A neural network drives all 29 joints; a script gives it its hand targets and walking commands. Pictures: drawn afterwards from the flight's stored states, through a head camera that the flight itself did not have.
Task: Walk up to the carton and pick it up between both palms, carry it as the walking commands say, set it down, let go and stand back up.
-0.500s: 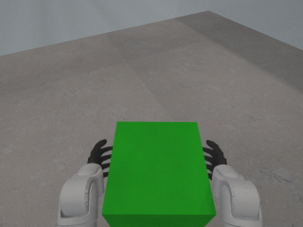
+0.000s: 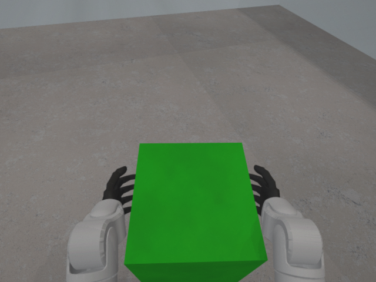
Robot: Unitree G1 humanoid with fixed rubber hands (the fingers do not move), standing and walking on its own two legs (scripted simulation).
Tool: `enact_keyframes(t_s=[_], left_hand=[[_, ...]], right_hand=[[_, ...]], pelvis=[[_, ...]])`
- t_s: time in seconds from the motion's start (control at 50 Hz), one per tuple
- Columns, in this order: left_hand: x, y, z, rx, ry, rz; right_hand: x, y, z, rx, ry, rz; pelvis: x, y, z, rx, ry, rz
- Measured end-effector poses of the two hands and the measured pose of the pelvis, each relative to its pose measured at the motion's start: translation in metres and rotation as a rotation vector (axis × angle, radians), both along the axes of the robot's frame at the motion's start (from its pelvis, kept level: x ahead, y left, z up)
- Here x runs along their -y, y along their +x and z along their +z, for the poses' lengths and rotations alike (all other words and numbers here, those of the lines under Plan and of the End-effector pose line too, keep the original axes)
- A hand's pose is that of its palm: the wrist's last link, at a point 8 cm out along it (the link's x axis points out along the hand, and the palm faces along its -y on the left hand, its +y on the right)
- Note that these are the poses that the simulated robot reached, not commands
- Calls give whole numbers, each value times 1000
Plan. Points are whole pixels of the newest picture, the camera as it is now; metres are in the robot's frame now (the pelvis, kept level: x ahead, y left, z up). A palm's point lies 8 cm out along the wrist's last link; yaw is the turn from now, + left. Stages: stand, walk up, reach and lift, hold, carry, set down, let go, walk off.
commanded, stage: carry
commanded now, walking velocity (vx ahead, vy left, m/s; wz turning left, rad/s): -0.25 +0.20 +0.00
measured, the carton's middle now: (191, 219) +0.27 +0.02 +0.01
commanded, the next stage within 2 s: none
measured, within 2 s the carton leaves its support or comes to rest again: neither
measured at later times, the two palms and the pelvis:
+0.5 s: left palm out of the picture +0.11 +0.28 +0.07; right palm out of the picture +0.10 -0.01 +0.07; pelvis -0.18 +0.14 -0.01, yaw +0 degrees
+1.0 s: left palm out of the picture -0.07 +0.37 +0.09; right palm out of the picture -0.09 +0.08 +0.08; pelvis -0.35 +0.25 +0.01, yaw -2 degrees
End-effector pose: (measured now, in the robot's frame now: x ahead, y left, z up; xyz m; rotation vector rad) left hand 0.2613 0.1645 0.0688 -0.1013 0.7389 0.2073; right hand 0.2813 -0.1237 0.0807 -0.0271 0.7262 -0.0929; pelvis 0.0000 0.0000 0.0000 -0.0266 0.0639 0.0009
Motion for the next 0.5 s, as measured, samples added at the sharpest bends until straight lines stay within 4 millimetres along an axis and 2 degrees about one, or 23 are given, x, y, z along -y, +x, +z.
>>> enact_keyframes(t_s=[0.06, 0.12, 0.22, 0.3, 0.4, 0.5], left_hand=[[-5, -13, 10, 31, 23, -15], [-4, -29, 14, 35, 62, -55], [-7, -65, 15, -21, 87, -123], [-19, -87, 20, -5, 101, -150], [-55, -114, 19, 27, 71, -143], [-111, -152, -4, 19, 16, -97]], right_hand=[[-4, -20, 2, 31, 23, -18], [-3, -46, -5, 36, 58, -54], [-7, -99, -9, -21, 74, -109], [-20, -126, -4, -3, 94, -144], [-54, -153, 2, 29, 73, -147], [-111, -180, -6, 19, 19, -103]], pelvis=[[-11, -20, -2, -10, 15, -8], [-22, -42, -6, -9, 18, -20], [-41, -75, 5, 10, 56, -33], [-63, -104, 6, 15, 72, -34], [-97, -138, 1, 6, 72, -17], [-138, -175, -11, 1, 59, -2]])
